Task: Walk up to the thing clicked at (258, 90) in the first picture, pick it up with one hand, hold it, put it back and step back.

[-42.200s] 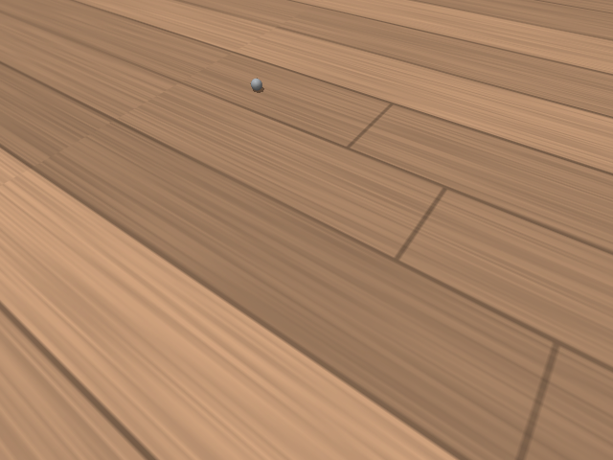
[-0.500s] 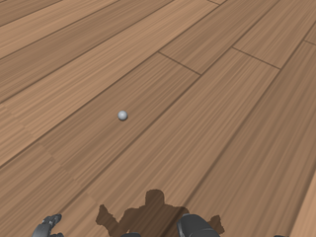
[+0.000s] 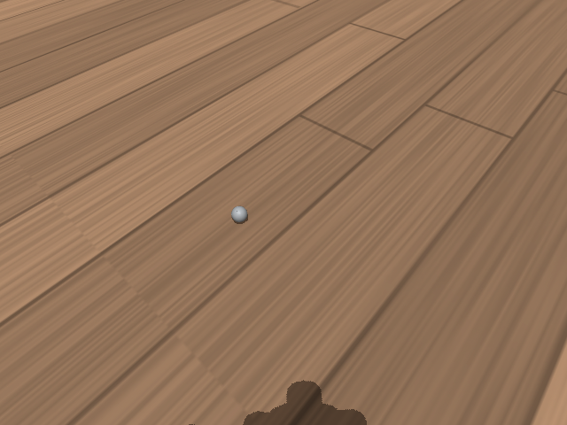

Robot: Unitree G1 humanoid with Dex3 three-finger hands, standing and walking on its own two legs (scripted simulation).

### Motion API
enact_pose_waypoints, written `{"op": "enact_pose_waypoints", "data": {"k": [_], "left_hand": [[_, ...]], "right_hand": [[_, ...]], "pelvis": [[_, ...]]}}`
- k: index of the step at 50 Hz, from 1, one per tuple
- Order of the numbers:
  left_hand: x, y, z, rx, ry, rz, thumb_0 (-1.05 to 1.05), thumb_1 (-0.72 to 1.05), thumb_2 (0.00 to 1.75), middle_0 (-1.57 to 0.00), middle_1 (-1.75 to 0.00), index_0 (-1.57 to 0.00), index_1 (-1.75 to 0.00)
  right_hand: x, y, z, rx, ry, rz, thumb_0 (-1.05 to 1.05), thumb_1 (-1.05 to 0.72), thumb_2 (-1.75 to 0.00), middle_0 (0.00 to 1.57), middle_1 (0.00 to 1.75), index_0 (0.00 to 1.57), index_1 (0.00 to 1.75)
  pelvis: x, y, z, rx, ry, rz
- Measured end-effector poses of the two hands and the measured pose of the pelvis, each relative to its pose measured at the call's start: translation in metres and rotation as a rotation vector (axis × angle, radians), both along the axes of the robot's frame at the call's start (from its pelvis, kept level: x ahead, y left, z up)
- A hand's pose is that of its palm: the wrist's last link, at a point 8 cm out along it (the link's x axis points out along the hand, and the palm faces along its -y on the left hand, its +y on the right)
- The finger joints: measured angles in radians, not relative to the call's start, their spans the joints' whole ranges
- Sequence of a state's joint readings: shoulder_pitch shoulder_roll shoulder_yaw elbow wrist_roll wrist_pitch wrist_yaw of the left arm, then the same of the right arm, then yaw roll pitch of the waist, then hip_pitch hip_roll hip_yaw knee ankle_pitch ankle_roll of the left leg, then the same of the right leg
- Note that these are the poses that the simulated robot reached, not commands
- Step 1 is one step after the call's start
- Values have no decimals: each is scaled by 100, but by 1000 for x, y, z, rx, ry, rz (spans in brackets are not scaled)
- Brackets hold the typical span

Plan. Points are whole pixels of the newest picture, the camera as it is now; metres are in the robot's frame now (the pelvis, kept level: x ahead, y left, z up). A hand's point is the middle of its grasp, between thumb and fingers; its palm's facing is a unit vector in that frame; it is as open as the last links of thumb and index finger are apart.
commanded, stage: step back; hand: left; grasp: from above
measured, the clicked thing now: (239, 214) +1.07 +0.28 -0.72
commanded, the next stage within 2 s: stand in 0.80 s
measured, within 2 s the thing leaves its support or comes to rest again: neither
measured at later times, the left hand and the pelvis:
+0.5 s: hand out of the picture +0.10 +0.28 -0.14, palm faces +0.04 -0.93 -0.36, open 7.3 cm; pelvis +0.03 +0.01 +0.00, yaw +1 degrees
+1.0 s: hand out of the picture +0.13 +0.27 -0.13, palm faces -0.01 -0.94 -0.34, open 7.3 cm; pelvis +0.04 +0.01 +0.02, yaw +0 degrees
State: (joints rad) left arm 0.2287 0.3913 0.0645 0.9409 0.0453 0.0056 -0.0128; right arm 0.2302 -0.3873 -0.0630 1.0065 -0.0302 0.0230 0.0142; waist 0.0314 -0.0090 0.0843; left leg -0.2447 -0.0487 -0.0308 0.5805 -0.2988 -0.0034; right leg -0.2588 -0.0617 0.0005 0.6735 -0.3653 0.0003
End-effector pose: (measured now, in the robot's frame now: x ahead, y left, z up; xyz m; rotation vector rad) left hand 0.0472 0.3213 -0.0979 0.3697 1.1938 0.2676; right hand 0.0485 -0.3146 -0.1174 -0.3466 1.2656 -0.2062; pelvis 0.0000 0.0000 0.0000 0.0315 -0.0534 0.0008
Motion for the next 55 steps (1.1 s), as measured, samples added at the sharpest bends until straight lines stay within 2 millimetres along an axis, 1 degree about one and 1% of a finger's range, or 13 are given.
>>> {"op": "enact_pose_waypoints", "data": {"k": [5, 8, 11, 15, 19, 23, 27, 35, 41, 44, 47, 50, 55], "left_hand": [[2, 2, -1, -20, 22, -6, 1, 91, 90, -21, -30, -21, -30], [10, -3, 0, -22, 8, -22, 1, 91, 90, -21, -30, -21, -30], [17, -11, 1, -18, -23, -24, 1, 91, 90, -21, -30, -21, -30], [22, -17, 4, -28, -58, -9, 1, 91, 90, -21, -30, -21, -30], [28, -14, 3, -41, -62, 1, 1, 90, 90, -21, -30, -21, -30], [36, -4, -7, -56, -47, 14, 1, 90, 90, -21, -30, -21, -30], [46, -1, -10, -69, -24, 20, 1, 91, 90, -21, -30, -21, -30], [60, -1, -6, -69, -6, 12, 1, 91, 90, -21, -30, -21, -30], [71, -1, -2, -62, -12, 9, 1, 91, 90, -21, -30, -21, -30], [74, -4, 0, -66, -10, 1, 1, 91, 90, -21, -30, -21, -30], [77, -8, 2, -72, -10, -12, 1, 91, 90, -21, -30, -21, -30], [78, -11, 2, -79, -11, -24, 1, 91, 90, -21, -30, -21, -30], [78, -15, 3, -87, -12, -37, 1, 91, 90, -21, -30, -21, -30]], "right_hand": [[-9, 13, 6, 26, -33, -15, 1, -91, -90, 21, 30, 21, 30], [-8, 11, 8, 36, -47, -23, 1, -91, -90, 21, 30, 21, 30], [-2, 6, 4, 39, -47, -29, 1, -91, -90, 21, 30, 21, 30], [13, 3, 5, 28, -48, -9, 1, -91, -90, 21, 30, 21, 30], [32, 5, 9, 13, -60, 21, 1, -91, -90, 20, 30, 20, 30], [46, 14, 10, -6, -73, 28, 1, -91, -90, 20, 30, 20, 30], [61, 26, 13, 8, -82, 28, 1, -91, -90, 20, 30, 20, 30], [99, 41, 18, 43, -122, 36, 1, -91, -90, 21, 30, 21, 30], [116, 43, 20, 48, -146, 34, 1, -91, -90, 21, 30, 21, 30], [118, 42, 22, 51, -152, 34, 1, -91, -90, 21, 30, 21, 30], [116, 40, 24, 50, -149, 27, 1, -91, -90, 21, 30, 21, 30], [109, 38, 25, 48, -139, 18, 1, -91, -90, 21, 30, 20, 30], [91, 33, 25, 42, -109, 0, 1, -91, -90, 20, 30, 20, 30]], "pelvis": [[-2, 1, 5, -6, 7, -12], [-2, -4, 7, -16, 9, -18], [0, -9, 5, -45, 1, -11], [7, -8, 7, -38, 3, 2], [14, -1, 8, -34, 5, 21], [21, 10, 4, -17, -2, 25], [29, 12, 6, -30, 8, 17], [41, 12, 13, -41, 20, 13], [45, 13, 15, -39, 18, 8], [46, 13, 17, -36, 13, 5], [45, 13, 20, -35, 10, 2], [43, 13, 21, -34, 8, 2], [39, 12, 23, -34, 5, -1]]}}
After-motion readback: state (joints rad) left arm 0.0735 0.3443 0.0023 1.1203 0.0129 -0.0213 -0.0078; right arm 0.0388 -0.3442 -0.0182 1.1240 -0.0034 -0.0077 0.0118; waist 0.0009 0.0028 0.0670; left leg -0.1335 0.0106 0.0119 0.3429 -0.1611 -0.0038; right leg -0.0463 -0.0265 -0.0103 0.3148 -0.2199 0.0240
